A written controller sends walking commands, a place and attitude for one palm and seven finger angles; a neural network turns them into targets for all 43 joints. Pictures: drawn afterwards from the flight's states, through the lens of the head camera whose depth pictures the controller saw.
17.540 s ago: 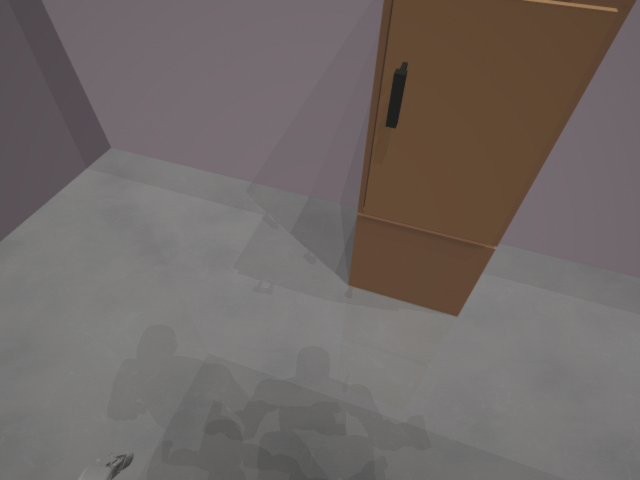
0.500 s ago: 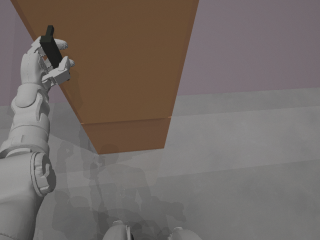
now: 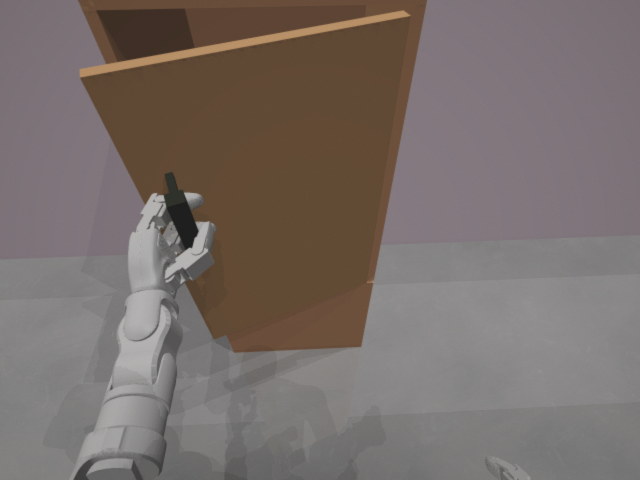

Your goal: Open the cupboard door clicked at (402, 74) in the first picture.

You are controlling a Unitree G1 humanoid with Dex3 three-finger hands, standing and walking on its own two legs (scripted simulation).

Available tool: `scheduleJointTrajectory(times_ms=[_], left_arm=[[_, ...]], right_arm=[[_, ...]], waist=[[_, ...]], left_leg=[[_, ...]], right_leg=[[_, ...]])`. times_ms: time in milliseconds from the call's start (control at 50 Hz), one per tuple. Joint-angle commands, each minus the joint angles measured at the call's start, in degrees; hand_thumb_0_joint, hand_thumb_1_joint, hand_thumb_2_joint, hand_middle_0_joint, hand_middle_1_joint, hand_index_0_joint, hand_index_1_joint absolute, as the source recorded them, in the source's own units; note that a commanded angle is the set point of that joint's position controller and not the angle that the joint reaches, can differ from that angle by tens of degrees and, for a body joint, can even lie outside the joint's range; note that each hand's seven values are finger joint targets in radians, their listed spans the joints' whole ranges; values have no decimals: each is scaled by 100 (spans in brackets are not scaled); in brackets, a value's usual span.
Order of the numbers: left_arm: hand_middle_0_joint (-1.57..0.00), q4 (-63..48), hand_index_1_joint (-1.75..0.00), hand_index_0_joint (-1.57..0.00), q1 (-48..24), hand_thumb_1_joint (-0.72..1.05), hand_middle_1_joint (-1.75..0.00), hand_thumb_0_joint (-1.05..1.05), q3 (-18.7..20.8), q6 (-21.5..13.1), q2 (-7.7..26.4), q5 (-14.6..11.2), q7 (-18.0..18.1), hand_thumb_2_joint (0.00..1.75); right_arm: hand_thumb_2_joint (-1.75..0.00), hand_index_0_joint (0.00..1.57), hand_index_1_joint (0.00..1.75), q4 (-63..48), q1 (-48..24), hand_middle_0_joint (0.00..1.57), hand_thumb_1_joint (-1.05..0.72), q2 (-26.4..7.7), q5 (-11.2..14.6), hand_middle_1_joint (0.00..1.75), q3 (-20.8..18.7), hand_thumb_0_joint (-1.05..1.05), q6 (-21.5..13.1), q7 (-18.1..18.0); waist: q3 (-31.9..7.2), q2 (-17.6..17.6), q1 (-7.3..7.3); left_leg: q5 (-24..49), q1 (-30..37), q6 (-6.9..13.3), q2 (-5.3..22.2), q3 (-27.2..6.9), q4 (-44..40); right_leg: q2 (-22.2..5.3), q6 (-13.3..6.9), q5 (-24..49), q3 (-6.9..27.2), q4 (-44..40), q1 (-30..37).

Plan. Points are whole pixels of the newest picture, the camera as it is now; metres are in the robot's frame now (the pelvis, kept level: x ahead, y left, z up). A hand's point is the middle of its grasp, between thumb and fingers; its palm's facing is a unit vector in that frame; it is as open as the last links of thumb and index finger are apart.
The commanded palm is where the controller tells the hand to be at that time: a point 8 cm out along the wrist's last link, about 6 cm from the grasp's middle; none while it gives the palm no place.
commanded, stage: pull the door open along its arc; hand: left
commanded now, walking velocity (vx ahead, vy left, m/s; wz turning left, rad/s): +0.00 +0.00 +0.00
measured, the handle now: (185, 219) +0.43 +0.18 +0.09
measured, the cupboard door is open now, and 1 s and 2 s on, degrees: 20 46 52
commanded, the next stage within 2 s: open thumb and fingers to let go in 0.50 s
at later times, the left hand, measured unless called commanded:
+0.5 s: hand (279, 314) +0.29 +0.05 +0.09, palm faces +0.41 -0.91 -0.01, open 6.2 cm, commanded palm +0.22 +0.08 +0.08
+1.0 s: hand (280, 321) +0.28 +0.05 +0.08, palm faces +0.41 -0.91 -0.02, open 10.0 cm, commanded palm +0.24 +0.09 +0.08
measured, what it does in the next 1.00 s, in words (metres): stands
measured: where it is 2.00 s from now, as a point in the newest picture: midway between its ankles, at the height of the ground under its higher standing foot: outside the picture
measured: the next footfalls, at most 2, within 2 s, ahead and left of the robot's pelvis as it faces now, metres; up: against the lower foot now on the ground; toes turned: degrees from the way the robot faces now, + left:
none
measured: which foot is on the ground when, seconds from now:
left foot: down 0.00-1.00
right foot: down 0.00-1.00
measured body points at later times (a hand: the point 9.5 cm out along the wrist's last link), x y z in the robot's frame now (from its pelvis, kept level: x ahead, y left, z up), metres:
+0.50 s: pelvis -0.01 -0.04 +0.00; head -0.01 -0.06 +0.45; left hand +0.26 +0.10 +0.09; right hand +0.16 -0.25 -0.10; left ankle +0.02 +0.10 -0.70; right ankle -0.05 -0.10 -0.70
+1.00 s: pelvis +0.00 -0.05 +0.00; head +0.01 -0.08 +0.45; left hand +0.26 +0.10 +0.09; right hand +0.20 -0.25 -0.10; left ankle +0.02 +0.10 -0.70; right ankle -0.05 -0.10 -0.70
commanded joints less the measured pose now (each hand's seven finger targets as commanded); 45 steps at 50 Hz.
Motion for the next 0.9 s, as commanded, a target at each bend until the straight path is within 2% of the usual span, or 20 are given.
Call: scheduleJointTrajectory(times_ms=[0, 60, 120, 140, 160, 220, 240, 320, 340, 360, 420, 440, 480, 500, 560, 580, 640, 680, 780, 880], left_arm=[[-40, -1784, -135, -40, -631, 90, -135, 0, 289, -166, 570, 256, 1426, 90], [-40, -1918, -135, -40, -762, 90, -135, 0, -235, 3, -1, 651, 2150, 90], [-40, -2110, -135, -40, -989, 90, -135, 0, -726, 214, -513, 1071, 2814, 90], [-40, -2114, -135, -40, -958, 90, -135, 0, -909, 300, -615, 1237, 2982, 90], [-40, -2238, -135, -40, -938, 90, -135, 0, -1134, 355, -787, 1354, 3077, 90], [-40, -2479, -135, -40, -542, 90, -135, 0, -1669, 527, -1211, 1524, 3132, 90], [-40, -2576, -135, -40, -424, 90, -135, 0, -1824, 554, -1300, 1550, 3117, 90], [-40, -2990, -135, -40, 113, 90, -135, 0, -2229, 593, -1660, 1434, 3007, 90], [-40, -3076, -135, -40, 254, 90, -135, 0, -2335, 587, -1700, 1458, 2987, 90], [-40, -3187, -135, -40, 467, 90, -135, 0, -2412, 591, -1780, 1456, 2976, 90], [-40, -3530, -135, -40, 940, 90, -135, 0, -2588, 598, -1876, 1541, 3007, 90], [-40, -3567, -135, -40, 1243, 90, -135, 0, -2636, 629, -1853, 1583, 2992, 90], [-40, -3850, -135, -40, 1657, 90, -135, 0, -2766, 651, -1963, 1576, 2985, 90], [-40, -3950, -135, -40, 1687, 90, -135, 0, -2757, 663, -1937, 1541, 2990, 90], [-40, -3806, -135, -40, 1081, 90, -135, 0, -2538, 705, -1754, 1430, 3110, 90], [-40, -3613, -135, -40, 567, 90, -135, 0, -2364, 690, -1596, 1406, 3183, 90], [-38, -3536, -133, -38, 593, 69, -133, 0, -2167, 622, -1466, 1401, 3242, 81], [-38, -3497, -131, -38, 995, 55, -131, 0, -2182, 614, -1585, 1378, 3193, 75], [-35, -3633, -127, -35, 1272, 20, -127, 0, -2250, 595, -1619, 1351, 2991, 60], [-32, -3803, -124, -32, 1275, -15, -124, 0, -2439, 566, -1718, 1395, 2902, 45]], right_arm=[[-90, 20, 30, -689, -221, 20, -90, -595, -160, 30, -223, 0, -254, 52], [-90, 20, 30, -655, -472, 20, -90, -526, -265, 30, -200, 0, -202, 54], [-90, 20, 30, -656, -749, 20, -90, -445, -337, 30, -167, 0, -124, 48], [-90, 20, 30, -647, -752, 20, -90, -438, -376, 30, -167, 0, -89, 38], [-90, 20, 30, -663, -801, 20, -90, -424, -389, 30, -177, 0, -57, 39], [-90, 20, 30, -752, -870, 20, -90, -383, -417, 30, -195, 0, 31, 13], [-90, 20, 30, -773, -887, 20, -90, -379, -417, 30, -200, 0, 51, -7], [-90, 20, 30, -877, -1067, 20, -90, -295, -390, 30, -169, 0, 74, -67], [-90, 20, 30, -885, -1068, 20, -90, -292, -394, 30, -163, 0, 67, -74], [-90, 20, 30, -923, -1145, 20, -90, -262, -378, 30, -154, 0, 62, -78], [-90, 20, 30, -971, -1218, 20, -90, -204, -391, 30, -121, 0, 22, -73], [-90, 20, 30, -996, -1253, 20, -90, -189, -394, 30, -107, 0, 3, -76], [-90, 20, 30, -1024, -1330, 20, -90, -127, -371, 30, -75, 0, -9, -70], [-90, 20, 30, -1037, -1353, 20, -90, -121, -369, 30, -56, 0, -37, -77], [-90, 20, 30, -910, -1517, 20, -90, -127, -396, 30, -7, 0, -53, -157], [-90, 20, 30, -785, -1585, 20, -90, -119, -407, 30, 32, 0, -51, -200], [-90, 20, 30, -707, -1660, 20, -90, -93, -451, 30, 10, 0, -70, -247], [-90, 20, 30, -734, -1613, 20, -90, -65, -464, 30, 2, 0, -71, -237], [-90, 20, 30, -782, -1436, 20, -90, -106, -438, 30, -45, 0, 4, -204], [-90, 20, 30, -832, -1419, 20, -90, -133, -417, 30, -50, 0, 41, -196]], waist=[[-1399, -516, 380], [-1149, -594, 287], [-1157, -299, 263], [-1104, -454, 190], [-1204, -374, 181], [-1228, -436, 154], [-1228, -643, 114], [-1065, -711, 146], [-973, -954, 107], [-903, -868, 164], [-862, -789, 215], [-752, -933, 226], [-711, -740, 285], [-645, -784, 277], [-252, -936, 212], [-71, -990, 141], [-250, -993, 264], [-593, -976, 381], [-869, -1111, 362], [-737, -973, 265]], left_leg=[[2321, 1560, 18, -255, -295, -327], [1828, 1490, 10, -262, -336, -340], [1514, 1539, -1, -280, -362, -342], [1452, 1520, 14, -262, -403, -335], [1516, 1592, 9, -258, -410, -335], [1527, 1696, -3, -259, -395, -364], [1557, 1700, 9, -241, -416, -362], [1490, 1778, -12, -258, -417, -447], [1503, 1766, 7, -245, -443, -453], [1453, 1747, -5, -259, -435, -472], [1429, 1767, -2, -300, -445, -463], [1385, 1725, 7, -301, -456, -450], [1363, 1766, -11, -327, -445, -465], [1335, 1754, -10, -346, -451, -450], [1009, 1602, -19, -394, -506, -387], [877, 1505, -22, -406, -542, -332], [895, 1469, -31, -422, -575, -316], [1118, 1508, -43, -442, -555, -374], [1493, 1586, -41, -423, -495, -425], [1533, 1653, -18, -407, -494, -384]], right_leg=[[42, 138, 3211, -241, -349, 369], [-31, 137, 2717, -192, -454, 238], [-107, 106, 2239, -157, -522, 129], [-98, 101, 2111, -171, -551, 85], [-119, 82, 2182, -161, -526, 99], [-169, 85, 2402, -132, -608, 253], [-174, 90, 2493, -120, -634, 318], [-285, 164, 2889, -55, -768, 575], [-298, 180, 2953, -52, -811, 624], [-332, 189, 2969, -20, -841, 667], [-404, 210, 3118, 35, -885, 766], [-432, 221, 3102, 73, -968, 808], [-478, 205, 3089, 113, -1027, 889], [-508, 231, 3155, 149, -1075, 897], [-600, 271, 2557, 353, -1353, 680], [-668, 304, 2348, 488, -1458, 540], [-715, 282, 2219, 613, -1489, 644], [-718, 307, 2930, 552, -1284, 909], [-691, 391, 4235, 371, -959, 1211], [-655, 371, 4222, 272, -897, 1035]])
